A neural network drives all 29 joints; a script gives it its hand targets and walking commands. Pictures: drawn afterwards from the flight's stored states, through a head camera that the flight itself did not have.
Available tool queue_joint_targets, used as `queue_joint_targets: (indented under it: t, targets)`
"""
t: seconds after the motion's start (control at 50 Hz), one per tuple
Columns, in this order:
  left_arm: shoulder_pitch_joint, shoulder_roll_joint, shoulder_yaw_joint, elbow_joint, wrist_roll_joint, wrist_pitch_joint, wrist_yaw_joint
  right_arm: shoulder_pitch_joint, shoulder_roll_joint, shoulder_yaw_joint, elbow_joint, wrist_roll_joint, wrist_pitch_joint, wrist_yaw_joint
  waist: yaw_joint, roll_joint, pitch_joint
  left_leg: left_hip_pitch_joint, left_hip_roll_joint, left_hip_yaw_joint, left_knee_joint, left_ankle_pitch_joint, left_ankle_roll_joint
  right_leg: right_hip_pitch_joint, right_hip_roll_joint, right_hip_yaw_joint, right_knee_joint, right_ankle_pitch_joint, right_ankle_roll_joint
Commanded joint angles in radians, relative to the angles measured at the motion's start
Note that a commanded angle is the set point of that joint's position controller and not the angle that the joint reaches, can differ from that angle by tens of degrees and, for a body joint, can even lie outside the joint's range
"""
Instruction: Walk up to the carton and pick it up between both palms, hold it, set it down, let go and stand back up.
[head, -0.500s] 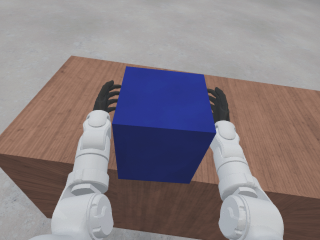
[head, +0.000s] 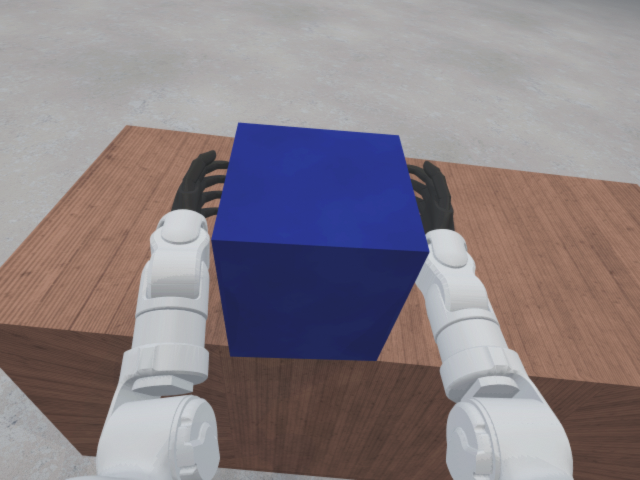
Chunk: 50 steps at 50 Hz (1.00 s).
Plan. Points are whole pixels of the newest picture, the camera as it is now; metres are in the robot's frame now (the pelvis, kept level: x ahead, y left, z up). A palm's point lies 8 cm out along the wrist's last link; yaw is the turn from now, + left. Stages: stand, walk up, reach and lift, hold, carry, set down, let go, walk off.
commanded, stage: reach and lift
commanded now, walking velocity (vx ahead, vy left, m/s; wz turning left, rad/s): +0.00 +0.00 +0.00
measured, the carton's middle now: (311, 249) +0.39 +0.01 +0.10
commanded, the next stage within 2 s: hold in 1.52 s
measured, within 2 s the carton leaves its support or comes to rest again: neither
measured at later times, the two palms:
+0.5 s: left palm (188, 196) +0.37 +0.16 +0.20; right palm (449, 216) +0.36 -0.14 +0.19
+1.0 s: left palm (186, 184) +0.36 +0.16 +0.21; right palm (455, 204) +0.37 -0.14 +0.21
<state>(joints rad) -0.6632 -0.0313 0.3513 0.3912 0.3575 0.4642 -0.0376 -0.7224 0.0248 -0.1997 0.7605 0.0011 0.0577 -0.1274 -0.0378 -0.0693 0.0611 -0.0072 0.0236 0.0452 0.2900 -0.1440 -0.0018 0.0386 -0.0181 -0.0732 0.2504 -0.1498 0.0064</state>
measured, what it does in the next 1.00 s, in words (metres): stands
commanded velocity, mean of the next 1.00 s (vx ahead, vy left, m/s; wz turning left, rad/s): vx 0.00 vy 0.00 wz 0.00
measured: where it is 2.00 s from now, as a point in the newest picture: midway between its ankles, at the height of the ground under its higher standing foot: outside the picture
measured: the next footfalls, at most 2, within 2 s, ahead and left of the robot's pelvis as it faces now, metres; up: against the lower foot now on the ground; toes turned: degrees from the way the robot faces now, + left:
none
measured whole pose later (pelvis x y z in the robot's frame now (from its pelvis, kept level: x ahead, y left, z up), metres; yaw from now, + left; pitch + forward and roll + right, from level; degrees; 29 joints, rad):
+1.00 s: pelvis -0.01 +0.00 +0.00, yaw +0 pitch -11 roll +0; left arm -0.70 -0.02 0.35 0.17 0.40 0.72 -0.09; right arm -0.77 -0.02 -0.10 0.64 0.13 0.22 -0.16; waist -0.09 -0.07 0.07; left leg 0.04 0.02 0.04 0.29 -0.14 0.00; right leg 0.09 -0.02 -0.08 0.25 -0.15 0.01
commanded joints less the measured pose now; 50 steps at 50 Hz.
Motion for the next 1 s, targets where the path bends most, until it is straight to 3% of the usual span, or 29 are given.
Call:
queue_joint_targets:
  t: [0.0, 0.52, 0.86, 0.98]
  targets:
    - [-0.513, -0.464, -0.364, -0.079, -0.089, -0.001, -0.138, -0.568, 0.409, 0.305, -0.160, 0.023, -0.023, 0.104, -0.021, 0.073, -0.303, 0.136, -0.049, 0.038, -0.004, 0.228, -0.019, 0.011, 0.052, -0.043, -0.020, 0.151, 0.035]
    - [-0.517, -0.434, -0.375, -0.211, -0.072, 0.164, -0.165, -0.608, 0.384, 0.374, -0.271, 0.116, 0.076, 0.079, -0.050, 0.069, -0.264, 0.136, -0.049, 0.029, -0.025, 0.160, -0.009, 0.024, 0.053, -0.049, -0.028, 0.096, 0.031]
    - [-0.542, -0.428, -0.387, -0.257, -0.082, 0.206, -0.173, -0.641, 0.388, 0.414, -0.314, 0.165, 0.118, 0.063, -0.064, 0.072, -0.289, 0.148, -0.054, 0.024, -0.004, 0.219, -0.017, 0.059, 0.057, -0.044, -0.015, 0.173, 0.032]
    - [-0.560, -0.424, -0.381, -0.261, -0.081, 0.220, -0.177, -0.659, 0.391, 0.418, -0.317, 0.178, 0.136, 0.060, -0.064, 0.067, -0.268, 0.126, -0.053, 0.025, -0.013, 0.192, -0.014, 0.057, 0.058, -0.043, -0.018, 0.146, 0.030]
